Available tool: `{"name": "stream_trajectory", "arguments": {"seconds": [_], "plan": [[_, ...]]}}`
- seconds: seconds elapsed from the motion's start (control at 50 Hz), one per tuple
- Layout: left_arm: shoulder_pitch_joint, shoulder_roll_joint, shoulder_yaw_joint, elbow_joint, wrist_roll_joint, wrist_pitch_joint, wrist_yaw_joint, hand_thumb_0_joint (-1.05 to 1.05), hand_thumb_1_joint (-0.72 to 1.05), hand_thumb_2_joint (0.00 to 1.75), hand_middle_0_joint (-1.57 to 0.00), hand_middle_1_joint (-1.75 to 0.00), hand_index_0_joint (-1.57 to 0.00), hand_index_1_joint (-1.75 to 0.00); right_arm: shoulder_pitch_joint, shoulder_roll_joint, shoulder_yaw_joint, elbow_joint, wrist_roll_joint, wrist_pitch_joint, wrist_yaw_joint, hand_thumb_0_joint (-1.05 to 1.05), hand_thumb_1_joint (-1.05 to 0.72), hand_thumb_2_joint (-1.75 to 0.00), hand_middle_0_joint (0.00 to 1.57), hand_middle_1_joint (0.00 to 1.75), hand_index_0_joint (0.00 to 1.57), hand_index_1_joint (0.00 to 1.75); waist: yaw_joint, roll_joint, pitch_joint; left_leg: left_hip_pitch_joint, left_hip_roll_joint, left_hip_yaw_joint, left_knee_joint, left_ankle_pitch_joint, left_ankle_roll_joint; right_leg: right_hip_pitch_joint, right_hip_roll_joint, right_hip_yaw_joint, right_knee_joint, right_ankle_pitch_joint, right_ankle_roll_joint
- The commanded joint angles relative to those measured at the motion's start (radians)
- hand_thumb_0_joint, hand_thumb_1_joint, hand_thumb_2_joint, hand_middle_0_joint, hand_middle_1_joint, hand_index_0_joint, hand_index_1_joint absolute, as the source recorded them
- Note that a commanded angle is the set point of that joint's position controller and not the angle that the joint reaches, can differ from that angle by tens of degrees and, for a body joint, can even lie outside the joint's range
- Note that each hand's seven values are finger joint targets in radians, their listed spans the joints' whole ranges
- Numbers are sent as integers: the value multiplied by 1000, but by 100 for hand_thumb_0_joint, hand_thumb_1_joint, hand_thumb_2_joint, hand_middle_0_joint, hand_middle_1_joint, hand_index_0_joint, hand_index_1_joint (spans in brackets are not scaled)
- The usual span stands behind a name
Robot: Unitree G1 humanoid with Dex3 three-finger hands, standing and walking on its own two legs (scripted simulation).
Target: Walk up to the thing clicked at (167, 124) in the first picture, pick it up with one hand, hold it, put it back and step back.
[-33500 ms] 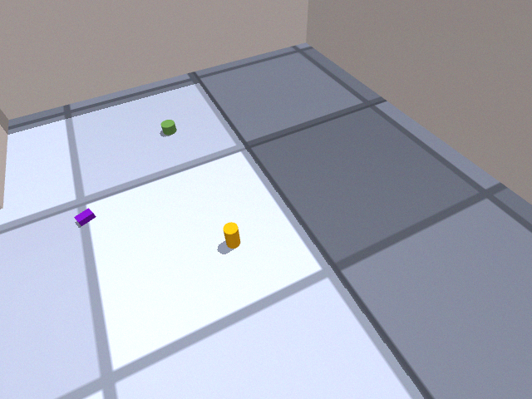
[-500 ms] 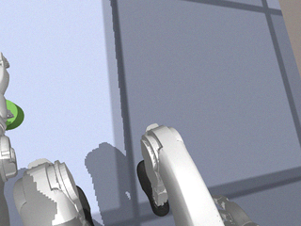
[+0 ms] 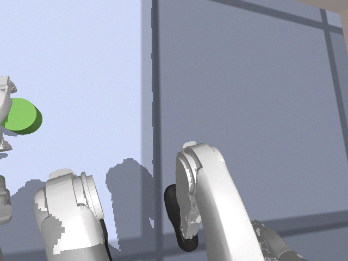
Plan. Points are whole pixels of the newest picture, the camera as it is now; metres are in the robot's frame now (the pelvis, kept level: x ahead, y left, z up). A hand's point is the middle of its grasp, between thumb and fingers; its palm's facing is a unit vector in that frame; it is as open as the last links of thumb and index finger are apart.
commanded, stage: rest palm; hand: left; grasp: from above
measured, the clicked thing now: (21, 116) +0.47 +0.31 -0.29
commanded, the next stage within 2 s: close in 1.12 s
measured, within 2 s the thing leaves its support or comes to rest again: neither
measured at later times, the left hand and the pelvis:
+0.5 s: hand (14, 116) +0.46 +0.31 -0.24, palm faces -0.45 -0.14 -0.88, open 14.2 cm; pelvis +0.00 +0.00 -0.01, yaw -3 degrees
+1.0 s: hand (18, 119) +0.46 +0.30 -0.25, palm faces -0.43 -0.13 -0.89, open 14.0 cm; pelvis +0.00 +0.00 -0.01, yaw -4 degrees
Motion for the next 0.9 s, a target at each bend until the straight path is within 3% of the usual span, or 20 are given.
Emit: {"name": "stream_trajectory", "arguments": {"seconds": [0.0, 0.08, 0.1, 0.14, 0.18, 0.28, 0.36, 0.4, 0.42, 0.46, 0.52, 0.54, 0.58, 0.62, 0.64, 0.68, 0.74, 0.76, 0.8, 0.88], "plan": [[-334, 214, 50, -23, 50, 5, 139, 0, -54, 105, -8, -102, -6, -103, 227, -279, -62, 19, -27, -15, 2, 0, -90, -90, 20, 30, 20, 30, -74, 439, -604, 582, 6, 93, -223, 153, 18, 218, 37, -118, -212, 247, -63], [-375, 267, 86, 9, 72, 38, 210, 0, -51, 106, -9, -104, -8, -105, 199, -296, -46, 6, -49, -47, 22, 0, -89, -90, 20, 30, 20, 30, -88, 474, -612, 586, 9, 93, -215, 149, 18, 230, 41, -121, -204, 254, -61], [-358, 271, 86, 28, 72, 53, 223, 0, -51, 106, -9, -104, -8, -105, 180, -295, -46, 4, -49, -53, 25, 0, -89, -90, 20, 30, 20, 30, -76, 473, -618, 579, 11, 96, -208, 150, 18, 223, 43, -118, -199, 255, -62], [-358, 247, 67, 81, 69, 75, 233, 0, -50, 104, -8, -104, -8, -105, 173, -296, -35, 1, -58, -71, 39, 0, -90, -90, 20, 30, 20, 30, -106, 474, -591, 558, 12, 100, -196, 142, 21, 227, 47, -118, -194, 258, -60], [-373, 281, 92, 65, 47, 90, 238, 0, -50, 103, -8, -104, -8, -104, 171, -308, -31, -10, -62, -86, 48, 0, -89, -90, 20, 30, 20, 30, -110, 446, -587, 525, 13, 99, -179, 133, 30, 248, 48, -115, -209, 255, -53], [-282, 351, 154, 103, 8, 122, 214, 0, -52, 98, -6, -101, -7, -101, 195, -323, -20, -21, -64, -110, 65, 0, -90, -90, 20, 30, 20, 30, -101, 417, -579, 493, 16, 95, -166, 135, 40, 300, 51, -107, -209, 254, -49], [-273, 352, 147, 35, -27, 114, 182, 0, -55, 98, -6, -101, -5, -101, 186, -308, -11, -28, -66, -111, 67, 0, -90, -90, 20, 30, 20, 30, -91, 441, -649, 515, 23, 88, -159, 182, 40, 367, 58, -100, -209, 307, -48], [-279, 322, 114, 52, -35, 106, 161, 0, -54, 96, -6, -101, -6, -100, 192, -312, -3, -20, -67, -119, 75, 0, -90, -90, 20, 30, 20, 30, -122, 409, -604, 484, 23, 81, -136, 178, 45, 342, 59, -108, -202, 313, -43], [-268, 371, 150, 48, -46, 99, 159, 0, -54, 97, -6, -100, -6, -100, 214, -326, -4, -7, -65, -118, 73, 0, -90, -90, 20, 30, 20, 30, -121, 396, -600, 478, 24, 76, -139, 180, 45, 355, 59, -115, -206, 310, -41], [-231, 395, 169, 26, -43, 81, 156, 0, -56, 98, -6, -99, -5, -99, 216, -324, -7, -7, -64, -112, 69, 0, -90, -90, 20, 30, 20, 30, -93, 423, -629, 495, 26, 75, -152, 187, 38, 385, 63, -112, -208, 310, -45], [-221, 377, 161, 28, -38, 57, 157, 0, -56, 100, -6, -99, -5, -100, 219, -324, 6, -6, -74, -100, 72, 0, -90, -90, 20, 30, 20, 30, -102, 422, -608, 485, 28, 67, -153, 183, 37, 386, 68, -124, -210, 311, -46], [-253, 318, 108, 20, -36, 49, 150, 0, -57, 101, -6, -97, -4, -99, 205, -322, 6, -20, -70, -105, 74, 0, -90, -90, 20, 30, 20, 30, -122, 420, -588, 495, 25, 66, -141, 181, 36, 355, 64, -128, -201, 310, -47], [-267, 373, 128, 27, -28, 35, 157, 0, -56, 101, -7, -99, -5, -100, 215, -333, 10, -6, -73, -109, 77, 0, -90, -90, 20, 30, 20, 30, -131, 422, -559, 488, 28, 61, -138, 155, 36, 340, 65, -131, -201, 287, -45], [-245, 354, 120, 17, -20, 24, 173, 0, -56, 103, -7, -97, -5, -99, 199, -335, 7, -16, -68, -112, 75, 0, -90, -90, 20, 30, 20, 30, -102, 437, -577, 511, 28, 62, -154, 161, 30, 350, 69, -133, -205, 287, -50], [-233, 380, 140, 44, -15, 22, 186, 0, -56, 104, -8, -98, -6, -100, 200, -341, 9, -3, -72, -110, 75, 0, -90, -90, 20, 30, 20, 30, -105, 436, -566, 504, 30, 57, -155, 150, 29, 337, 70, -142, -204, 274, -51], [-253, 348, 107, 70, 9, 23, 196, 0, -56, 101, -7, -97, -5, -99, 204, -337, 15, -7, -79, -117, 84, 0, -89, -90, 20, 30, 20, 30, -131, 437, -529, 497, 30, 57, -153, 141, 28, 322, 71, -141, -190, 270, -51], [-293, 369, 118, 50, 12, 25, 229, 0, -54, 103, -8, -98, -6, -99, 190, -349, 17, -15, -76, -129, 85, 0, -89, -90, 20, 30, 20, 30, -125, 436, -547, 510, 29, 55, -156, 146, 27, 320, 70, -148, -200, 273, -49], [-271, 339, 98, 66, 18, 33, 232, 0, -55, 104, -8, -98, -6, -100, 178, -344, 16, -16, -77, -133, 86, 0, -90, -90, 20, 30, 20, 30, -121, 452, -553, 533, 32, 56, -157, 166, 23, 322, 74, -147, -195, 293, -50], [-284, 331, 86, 105, 21, 42, 243, 0, -53, 101, -7, -100, -6, -101, 180, -350, 21, -11, -84, -143, 93, 0, -90, -90, 20, 30, 20, 30, -145, 443, -527, 513, 32, 54, -147, 165, 26, 315, 74, -153, -191, 297, -45], [-295, 370, 108, 109, 23, 65, 257, 0, -51, 102, -9, -102, -8, -103, 167, -359, 20, -7, -86, -153, 96, 0, -90, -90, 20, 30, 20, 30, -133, 461, -526, 512, 35, 57, -153, 152, 25, 315, 76, -148, -199, 285, -46]]}}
